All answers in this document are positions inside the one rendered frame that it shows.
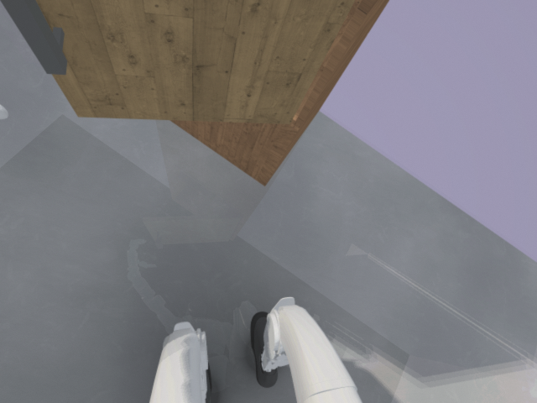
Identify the handle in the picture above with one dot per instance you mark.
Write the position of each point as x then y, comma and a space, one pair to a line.
47, 46

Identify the robot right shin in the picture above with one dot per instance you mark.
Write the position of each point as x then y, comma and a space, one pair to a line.
271, 360

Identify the cupboard door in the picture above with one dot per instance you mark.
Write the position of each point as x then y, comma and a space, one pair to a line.
236, 61

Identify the robot right thigh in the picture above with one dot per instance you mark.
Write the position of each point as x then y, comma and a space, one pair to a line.
318, 374

